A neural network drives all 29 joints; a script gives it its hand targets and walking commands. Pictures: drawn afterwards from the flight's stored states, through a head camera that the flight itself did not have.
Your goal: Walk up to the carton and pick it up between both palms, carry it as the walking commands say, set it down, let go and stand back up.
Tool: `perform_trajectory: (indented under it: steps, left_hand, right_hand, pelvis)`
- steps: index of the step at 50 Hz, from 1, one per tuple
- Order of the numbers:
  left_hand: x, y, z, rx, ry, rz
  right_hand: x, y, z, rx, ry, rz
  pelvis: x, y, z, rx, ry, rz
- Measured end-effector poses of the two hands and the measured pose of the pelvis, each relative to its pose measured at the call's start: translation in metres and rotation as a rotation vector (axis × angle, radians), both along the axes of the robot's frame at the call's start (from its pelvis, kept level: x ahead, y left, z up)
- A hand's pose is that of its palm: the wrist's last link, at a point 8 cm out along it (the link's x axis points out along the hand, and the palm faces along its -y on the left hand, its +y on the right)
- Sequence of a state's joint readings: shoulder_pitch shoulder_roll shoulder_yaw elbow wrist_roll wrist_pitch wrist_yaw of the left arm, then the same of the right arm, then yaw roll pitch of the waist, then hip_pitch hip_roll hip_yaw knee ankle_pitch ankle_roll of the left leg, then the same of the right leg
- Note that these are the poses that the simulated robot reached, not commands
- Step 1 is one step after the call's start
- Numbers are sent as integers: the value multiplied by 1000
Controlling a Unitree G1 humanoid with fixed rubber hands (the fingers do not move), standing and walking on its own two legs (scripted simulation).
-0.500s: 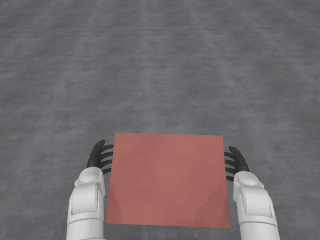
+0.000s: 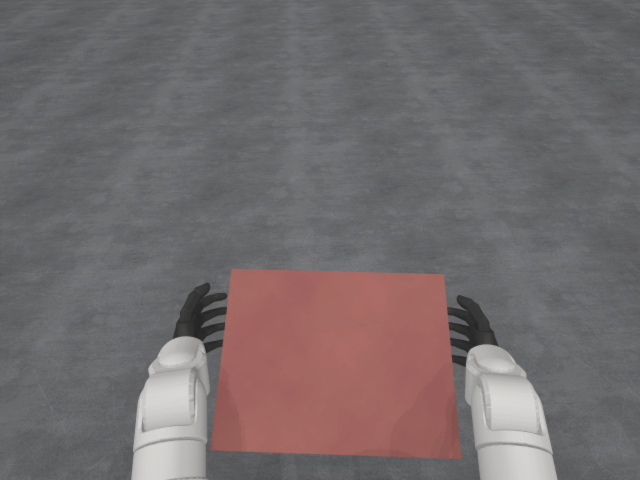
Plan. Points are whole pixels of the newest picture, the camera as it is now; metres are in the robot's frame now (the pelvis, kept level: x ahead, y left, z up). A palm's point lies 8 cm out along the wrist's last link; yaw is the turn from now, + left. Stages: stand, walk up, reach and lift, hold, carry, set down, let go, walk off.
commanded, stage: carry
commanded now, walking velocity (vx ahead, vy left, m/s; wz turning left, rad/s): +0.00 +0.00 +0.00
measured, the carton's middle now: (333, 362) +0.31 +0.00 -0.09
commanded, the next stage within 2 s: hold in 1.28 s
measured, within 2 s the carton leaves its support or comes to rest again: neither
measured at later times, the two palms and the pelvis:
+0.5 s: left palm (181, 354) +0.26 +0.19 +0.03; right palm (476, 365) +0.25 -0.17 +0.03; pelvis -0.01 +0.01 +0.00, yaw +0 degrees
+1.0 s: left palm (170, 351) +0.26 +0.21 +0.03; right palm (465, 363) +0.25 -0.16 +0.03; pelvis -0.01 +0.03 +0.00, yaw -1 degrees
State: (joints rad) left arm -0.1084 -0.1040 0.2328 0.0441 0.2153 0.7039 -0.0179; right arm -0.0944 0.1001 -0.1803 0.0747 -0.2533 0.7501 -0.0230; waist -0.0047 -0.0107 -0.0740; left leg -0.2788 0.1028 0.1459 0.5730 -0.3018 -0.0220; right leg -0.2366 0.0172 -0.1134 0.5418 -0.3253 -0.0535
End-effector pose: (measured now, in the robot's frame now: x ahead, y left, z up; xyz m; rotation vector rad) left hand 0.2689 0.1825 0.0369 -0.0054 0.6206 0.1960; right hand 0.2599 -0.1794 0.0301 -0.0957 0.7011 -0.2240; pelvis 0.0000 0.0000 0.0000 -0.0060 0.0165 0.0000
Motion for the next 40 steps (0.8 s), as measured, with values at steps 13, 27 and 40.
perform_trajectory:
  steps: [13, 27, 40]
  left_hand:
    - [-5, 0, -3, -17, 3, 11]
    - [-12, 12, -5, -34, 7, 11]
    - [-9, 22, -2, -36, -1, 10]
  right_hand:
    - [-6, 1, 0, -9, 3, 3]
    - [-14, 13, 0, -10, 12, -8]
    - [-13, 23, 3, -8, 5, -14]
  pelvis:
    - [-6, 0, 0, -11, 2, 2]
    - [-13, 12, 0, -12, 3, 0]
    - [-11, 22, 1, -11, 11, -10]
